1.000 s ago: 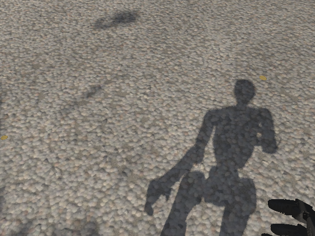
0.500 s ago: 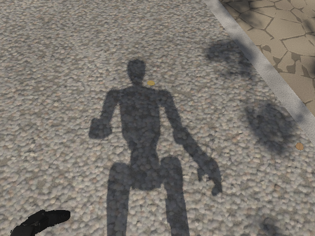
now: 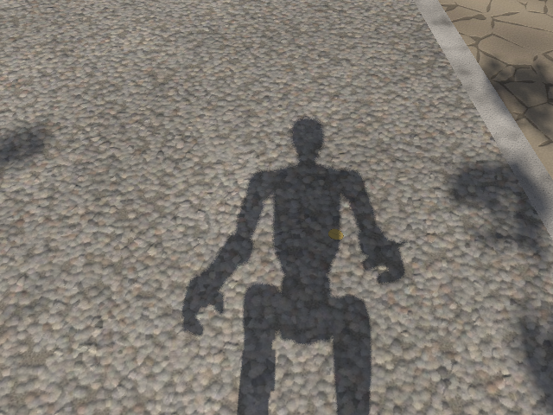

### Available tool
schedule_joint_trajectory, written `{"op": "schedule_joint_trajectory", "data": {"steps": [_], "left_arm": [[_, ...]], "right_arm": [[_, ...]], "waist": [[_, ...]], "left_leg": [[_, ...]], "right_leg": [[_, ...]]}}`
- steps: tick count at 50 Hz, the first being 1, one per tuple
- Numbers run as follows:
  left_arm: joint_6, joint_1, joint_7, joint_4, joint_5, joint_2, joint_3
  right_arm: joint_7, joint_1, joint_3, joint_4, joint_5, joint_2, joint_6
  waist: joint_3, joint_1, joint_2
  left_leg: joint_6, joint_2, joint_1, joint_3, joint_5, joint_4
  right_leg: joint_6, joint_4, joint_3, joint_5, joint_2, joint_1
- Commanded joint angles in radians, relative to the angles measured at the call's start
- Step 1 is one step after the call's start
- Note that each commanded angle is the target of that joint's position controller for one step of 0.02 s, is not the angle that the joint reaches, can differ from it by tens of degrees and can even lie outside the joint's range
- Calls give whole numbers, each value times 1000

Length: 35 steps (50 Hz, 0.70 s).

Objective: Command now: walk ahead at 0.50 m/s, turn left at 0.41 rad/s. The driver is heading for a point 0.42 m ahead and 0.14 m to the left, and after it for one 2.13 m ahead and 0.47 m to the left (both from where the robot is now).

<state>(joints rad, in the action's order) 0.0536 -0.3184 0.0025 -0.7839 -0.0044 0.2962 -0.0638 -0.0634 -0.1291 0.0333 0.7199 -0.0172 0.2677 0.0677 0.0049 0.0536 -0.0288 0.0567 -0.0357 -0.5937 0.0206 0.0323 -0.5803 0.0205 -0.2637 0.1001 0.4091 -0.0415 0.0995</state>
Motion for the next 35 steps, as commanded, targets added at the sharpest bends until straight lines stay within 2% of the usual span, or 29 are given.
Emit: {"op": "schedule_joint_trajectory", "data": {"steps": [1,2,3,4,5,6,7,8,10,12,13,15,17,19,22,23,24,25,26,27,28,29,30,31,33,35], "left_arm": [[-15,34,25,56,-5,182,-45],[-10,14,35,75,10,152,-30],[19,-110,13,114,35,16,15],[55,-26,-6,106,9,95,5],[77,70,-18,141,-29,134,-4],[89,118,-16,155,-22,123,3],[91,143,-10,159,3,125,-2],[82,129,-7,162,13,131,-9],[59,94,-3,158,19,117,-10],[41,100,7,158,26,92,-3],[37,121,11,162,28,78,3],[35,172,11,165,27,56,11],[34,235,4,175,15,58,10],[34,275,-3,187,9,72,5],[44,230,-8,176,14,111,-17],[52,184,-6,165,21,117,-22],[56,127,3,166,39,164,-32],[43,112,13,180,60,192,-31],[21,70,10,156,32,188,-40],[10,113,14,183,19,125,-26],[-5,145,19,189,22,89,-14],[-17,179,21,195,25,80,-7],[-26,214,24,191,27,90,-8],[-30,224,27,185,33,103,-12],[-33,221,30,172,36,105,-18],[-36,217,33,162,29,116,-25]], "right_arm": [[4,-133,70,-55,5,173,10],[18,-289,97,-33,3,251,4],[21,-309,112,-34,-5,337,8],[23,-349,88,-41,-10,242,9],[30,-308,78,-43,-2,207,8],[34,-247,74,-58,0,195,7],[36,-187,67,-72,2,172,3],[40,-153,58,-90,14,155,1],[47,-115,59,-103,15,158,0],[59,-108,67,-97,17,187,-2],[67,-109,73,-92,14,201,-7],[80,-123,77,-79,0,205,-27],[92,-157,77,-65,-7,200,-48],[98,-173,77,-60,-8,194,-64],[105,-133,76,-79,-2,176,-75],[105,-105,71,-92,-2,161,-75],[102,-111,55,-116,11,111,-69],[97,-273,38,-105,27,49,-62],[88,-369,44,-99,7,132,-61],[90,-305,69,-76,-5,207,-77],[95,-213,79,-88,-7,227,-97],[101,-173,82,-96,-6,217,-117],[103,-158,80,-109,-7,197,-129],[102,-161,72,-113,-7,164,-135],[103,-166,63,-119,-4,123,-133],[99,-138,58,-133,3,114,-129]], "waist": [[-111,-128,104],[-221,-190,13],[-334,-91,-247],[-418,-171,-153],[-270,-182,-108],[-180,-153,-6],[-105,-116,39],[-85,-79,17],[-51,-41,-15],[-29,-27,-7],[-29,-32,-13],[-61,-55,-43],[-88,-85,-64],[-94,-97,-77],[-95,-57,-101],[-106,-26,-94],[-197,-15,-14],[-285,-87,225],[-377,-97,342],[-293,-66,203],[-216,-45,134],[-159,-48,109],[-105,-64,125],[-77,-71,152],[-87,-68,182],[-117,-58,178]], "left_leg": [[72,102,257,75,70,35],[137,-17,565,-123,3,36],[346,-267,936,-686,153,112],[348,-285,1022,-841,276,232],[294,-258,929,-691,250,252],[262,-219,785,-584,173,257],[246,-186,641,-504,58,273],[245,-161,545,-456,-29,297],[255,-139,437,-402,-187,323],[243,-109,340,-309,-424,309],[223,-81,305,-265,-475,295],[167,-22,275,-212,-463,255],[131,-11,300,-237,-374,220],[114,-25,346,-303,-279,178],[84,-39,420,-414,-198,68],[55,-5,410,-409,-155,-5],[12,55,336,-354,1,-184],[-51,186,116,-247,656,-436],[-85,140,2,-200,711,-624],[-119,89,-36,-195,623,-709],[-136,68,-59,-159,544,-727],[-146,47,-49,-146,500,-721],[-148,29,-22,-131,466,-689],[-147,28,26,-96,434,-643],[-148,26,62,-60,418,-556],[-143,0,83,-54,395,-472]], "right_leg": [[73,-369,13,-1151,245,-28],[32,-664,29,-895,207,-250],[-42,-1034,-38,35,-22,-709],[-29,-1138,-221,158,-19,-837],[-11,-1125,-226,80,35,-915],[-3,-1045,-211,4,80,-899],[-10,-952,-197,-36,106,-852],[-18,-911,-200,-60,125,-781],[-49,-835,-182,-63,130,-732],[-86,-729,-149,-101,108,-693],[-99,-655,-135,-160,89,-666],[-108,-508,-122,-326,44,-588],[-108,-390,-129,-431,6,-549],[-100,-307,-154,-436,-12,-538],[-60,-205,-195,-407,-1,-495],[-35,-129,-185,-505,23,-414],[26,-153,-287,-734,167,-220],[180,-216,-535,-1163,415,42],[298,-180,-778,-944,549,92],[268,-151,-689,-730,471,17],[217,-137,-548,-591,401,-67],[196,-108,-470,-506,354,-162],[189,-76,-404,-456,318,-254],[180,-44,-329,-441,279,-324],[199,-24,-261,-475,271,-325],[223,-23,-236,-509,306,-293]]}}
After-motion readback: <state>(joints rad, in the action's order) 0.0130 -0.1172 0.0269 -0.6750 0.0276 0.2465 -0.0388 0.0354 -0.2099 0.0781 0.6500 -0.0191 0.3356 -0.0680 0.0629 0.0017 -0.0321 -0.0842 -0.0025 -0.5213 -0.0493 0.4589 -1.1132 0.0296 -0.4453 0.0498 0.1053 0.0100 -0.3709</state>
